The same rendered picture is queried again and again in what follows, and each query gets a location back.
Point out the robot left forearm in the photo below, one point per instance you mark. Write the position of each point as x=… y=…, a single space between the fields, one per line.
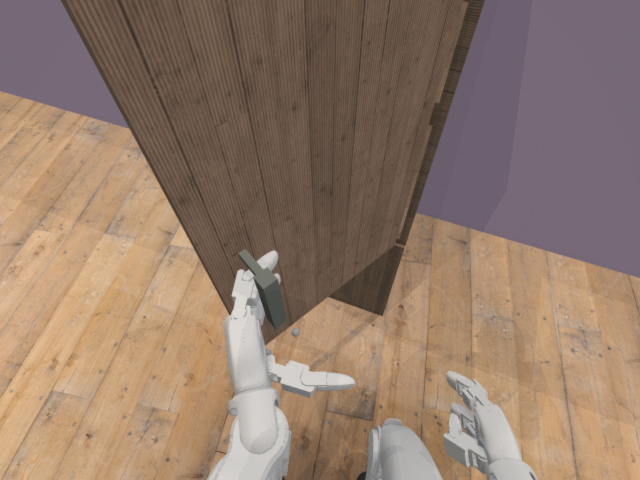
x=259 y=437

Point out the robot left thigh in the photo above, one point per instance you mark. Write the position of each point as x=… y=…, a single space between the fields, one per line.
x=281 y=469

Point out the handle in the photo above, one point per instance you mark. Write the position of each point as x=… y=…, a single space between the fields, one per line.
x=268 y=288

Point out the robot thigh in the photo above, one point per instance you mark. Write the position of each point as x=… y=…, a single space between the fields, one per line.
x=281 y=469
x=397 y=453

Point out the cupboard door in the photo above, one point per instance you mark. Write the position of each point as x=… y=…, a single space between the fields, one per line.
x=286 y=125

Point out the robot right thigh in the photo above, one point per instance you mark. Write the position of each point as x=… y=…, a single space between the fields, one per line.
x=397 y=453

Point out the left robot hand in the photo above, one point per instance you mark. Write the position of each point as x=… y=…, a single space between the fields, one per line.
x=249 y=367

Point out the robot right forearm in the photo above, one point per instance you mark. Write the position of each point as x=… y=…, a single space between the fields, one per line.
x=510 y=469

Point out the right robot hand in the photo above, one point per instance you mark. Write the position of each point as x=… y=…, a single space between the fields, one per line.
x=489 y=436

